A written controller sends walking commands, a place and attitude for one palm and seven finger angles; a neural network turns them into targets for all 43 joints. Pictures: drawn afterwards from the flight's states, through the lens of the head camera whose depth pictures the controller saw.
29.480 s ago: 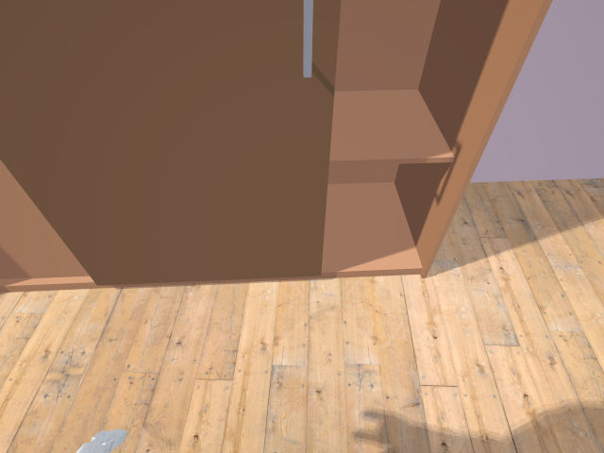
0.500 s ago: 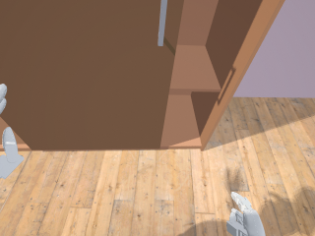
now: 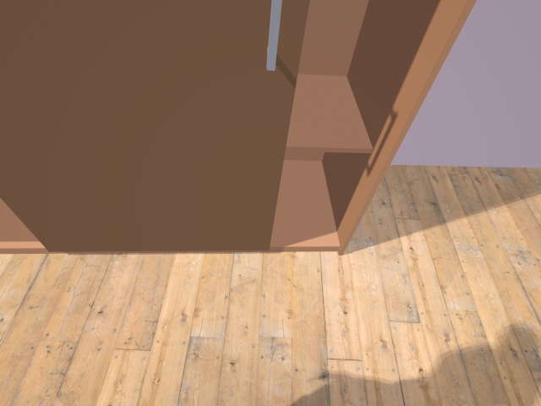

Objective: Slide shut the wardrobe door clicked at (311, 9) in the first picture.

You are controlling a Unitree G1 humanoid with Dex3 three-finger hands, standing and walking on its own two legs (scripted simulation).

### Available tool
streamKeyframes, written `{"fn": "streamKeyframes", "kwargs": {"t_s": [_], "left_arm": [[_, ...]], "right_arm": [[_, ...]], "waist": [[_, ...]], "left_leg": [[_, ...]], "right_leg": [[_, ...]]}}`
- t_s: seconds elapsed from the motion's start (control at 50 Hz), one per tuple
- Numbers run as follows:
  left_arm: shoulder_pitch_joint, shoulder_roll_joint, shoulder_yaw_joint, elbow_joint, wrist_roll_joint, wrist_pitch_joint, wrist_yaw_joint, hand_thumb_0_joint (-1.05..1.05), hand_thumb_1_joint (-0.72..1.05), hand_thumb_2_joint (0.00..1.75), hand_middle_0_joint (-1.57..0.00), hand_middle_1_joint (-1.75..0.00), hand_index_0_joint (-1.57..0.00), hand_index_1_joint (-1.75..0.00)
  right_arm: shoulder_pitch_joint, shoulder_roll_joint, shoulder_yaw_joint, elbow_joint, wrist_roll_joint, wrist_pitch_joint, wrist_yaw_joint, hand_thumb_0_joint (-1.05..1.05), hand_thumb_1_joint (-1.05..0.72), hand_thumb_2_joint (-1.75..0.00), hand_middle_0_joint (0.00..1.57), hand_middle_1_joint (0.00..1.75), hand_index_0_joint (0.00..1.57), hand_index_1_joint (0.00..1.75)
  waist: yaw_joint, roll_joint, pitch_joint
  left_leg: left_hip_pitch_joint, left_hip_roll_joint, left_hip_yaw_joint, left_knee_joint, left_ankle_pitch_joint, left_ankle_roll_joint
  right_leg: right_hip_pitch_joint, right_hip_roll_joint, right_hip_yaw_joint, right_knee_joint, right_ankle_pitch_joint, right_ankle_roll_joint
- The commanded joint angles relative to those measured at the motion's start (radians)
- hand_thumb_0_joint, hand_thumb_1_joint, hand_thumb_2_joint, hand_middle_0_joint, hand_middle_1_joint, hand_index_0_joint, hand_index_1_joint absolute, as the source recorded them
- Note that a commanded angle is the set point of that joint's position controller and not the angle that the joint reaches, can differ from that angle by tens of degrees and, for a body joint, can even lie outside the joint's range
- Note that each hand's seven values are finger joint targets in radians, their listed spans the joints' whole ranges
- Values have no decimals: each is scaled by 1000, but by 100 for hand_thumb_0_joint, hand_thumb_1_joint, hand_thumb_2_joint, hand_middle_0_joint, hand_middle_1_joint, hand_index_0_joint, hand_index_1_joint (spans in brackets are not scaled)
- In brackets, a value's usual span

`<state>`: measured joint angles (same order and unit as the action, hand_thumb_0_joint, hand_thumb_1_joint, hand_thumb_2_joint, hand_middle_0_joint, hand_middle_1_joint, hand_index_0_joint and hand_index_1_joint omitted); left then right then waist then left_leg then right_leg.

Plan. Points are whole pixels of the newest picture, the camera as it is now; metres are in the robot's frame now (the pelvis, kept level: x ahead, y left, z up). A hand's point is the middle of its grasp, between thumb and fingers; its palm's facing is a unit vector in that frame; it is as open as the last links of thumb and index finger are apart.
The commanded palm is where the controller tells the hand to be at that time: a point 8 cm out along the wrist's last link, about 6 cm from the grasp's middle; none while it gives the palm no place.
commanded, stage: let the arm hang, fingers relaxed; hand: left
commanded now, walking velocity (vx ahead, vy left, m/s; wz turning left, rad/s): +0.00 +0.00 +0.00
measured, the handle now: out of the picture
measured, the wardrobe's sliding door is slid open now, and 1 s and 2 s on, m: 0.31 0.31 0.31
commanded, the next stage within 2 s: look to check the result in 0.78 s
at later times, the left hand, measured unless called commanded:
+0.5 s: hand out of the picture +0.01 +0.20 -0.16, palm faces -0.03 -0.97 -0.23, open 7.4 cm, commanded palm none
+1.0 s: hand out of the picture +0.01 +0.17 -0.16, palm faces -0.02 -0.98 -0.19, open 7.4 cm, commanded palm none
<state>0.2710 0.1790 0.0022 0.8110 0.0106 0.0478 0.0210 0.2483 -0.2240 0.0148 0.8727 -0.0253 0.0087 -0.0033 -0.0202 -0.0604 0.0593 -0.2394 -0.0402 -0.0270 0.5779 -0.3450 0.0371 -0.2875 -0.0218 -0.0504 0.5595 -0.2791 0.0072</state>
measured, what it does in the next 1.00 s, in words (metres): stands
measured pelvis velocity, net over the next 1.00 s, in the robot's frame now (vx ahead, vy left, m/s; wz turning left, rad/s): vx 0.01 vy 0.00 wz -0.04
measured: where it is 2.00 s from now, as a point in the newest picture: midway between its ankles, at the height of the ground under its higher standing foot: outside the picture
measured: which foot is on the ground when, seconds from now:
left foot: down 0.00-1.00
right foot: down 0.00-1.00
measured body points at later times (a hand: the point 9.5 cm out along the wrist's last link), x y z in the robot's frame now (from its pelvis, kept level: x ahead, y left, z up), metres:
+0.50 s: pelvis -0.01 +0.01 +0.01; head +0.01 +0.00 +0.46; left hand +0.01 +0.25 -0.14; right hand -0.02 -0.21 -0.15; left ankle -0.02 +0.10 -0.73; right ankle +0.01 -0.12 -0.73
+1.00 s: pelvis +0.01 +0.00 +0.01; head +0.03 +0.00 +0.46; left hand +0.01 +0.23 -0.15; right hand -0.01 -0.21 -0.15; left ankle -0.02 +0.10 -0.73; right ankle +0.01 -0.12 -0.73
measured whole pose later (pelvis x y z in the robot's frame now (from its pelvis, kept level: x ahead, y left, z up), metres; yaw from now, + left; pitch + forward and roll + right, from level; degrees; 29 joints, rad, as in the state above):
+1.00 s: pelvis +0.01 +0.00 +0.01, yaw -2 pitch -1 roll +0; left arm 0.26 0.14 0.00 1.14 0.01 0.00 0.03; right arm 0.29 -0.14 0.01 1.11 -0.01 -0.01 -0.04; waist -0.01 0.02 0.06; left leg -0.12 -0.03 0.01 0.41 -0.28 0.04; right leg -0.19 -0.01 -0.01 0.40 -0.20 0.01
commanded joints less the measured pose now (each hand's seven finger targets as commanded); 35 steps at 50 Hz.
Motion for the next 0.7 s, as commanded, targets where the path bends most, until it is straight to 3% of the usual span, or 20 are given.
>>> {"fn": "streamKeyframes", "kwargs": {"t_s": [0.0, 0.04, 0.08, 0.1, 0.18, 0.34, 0.68], "left_arm": [[18, 166, 44, 8, 5, -45, 3, 0, 90, 90, -20, -30, -20, -30], [9, 163, 34, 54, 0, -44, 0, 0, 90, 90, -20, -30, -20, -30], [2, 156, 29, 94, -2, -44, -1, 0, 90, 90, -20, -30, -20, -30], [3, 160, 28, 108, -1, -47, -1, 0, 90, 90, -20, -30, -20, -30], [3, 145, 19, 167, -5, -50, 2, 0, 90, 90, -20, -30, -20, -30], [23, 128, 13, 232, -6, -52, 9, 0, 90, 90, -20, -30, -20, -30], [44, 77, 14, 290, -5, -56, 13, 0, 90, 90, -20, -30, -20, -30]], "right_arm": [[-15, -109, -27, -28, 2, -22, -18, 0, -90, -90, 20, 30, 20, 30], [10, -104, -25, 3, 5, -17, -20, 0, -90, -90, 20, 30, 20, 30], [29, -99, -26, 30, 6, -13, -20, 0, -90, -90, 20, 30, 20, 30], [47, -103, -28, 35, 9, -13, -21, 0, -90, -90, 20, 30, 20, 30], [85, -93, -26, 83, 10, -12, -22, 0, -90, -90, 20, 30, 20, 30], [107, -65, -21, 150, 11, -15, -23, 0, -90, -90, 20, 30, 20, 30], [106, -24, -17, 207, 12, -23, -34, 0, -90, -90, 20, 30, 20, 30]], "waist": [[27, 262, -112], [25, 253, -93], [24, 189, -48], [23, 128, -43], [16, 54, -11], [19, 28, 10], [18, 109, 31]], "left_leg": [[-28, 111, -100, -158, 271, 15], [-44, 115, -105, -190, 194, 16], [-55, 115, -105, -209, 148, 14], [-48, 121, -107, -208, 159, 16], [-24, 120, -98, -226, 151, 14], [-4, 121, -92, -256, 152, 17], [25, 122, -77, -273, 199, 10]], "right_leg": [[176, -69, 92, -117, 150, -44], [177, -69, 95, -145, 108, -46], [158, -68, 96, -166, 87, -47], [156, -67, 97, -175, 95, -47], [130, -74, 112, -210, 73, -45], [116, -71, 113, -213, 70, -35], [112, -67, 114, -211, 119, -31]]}}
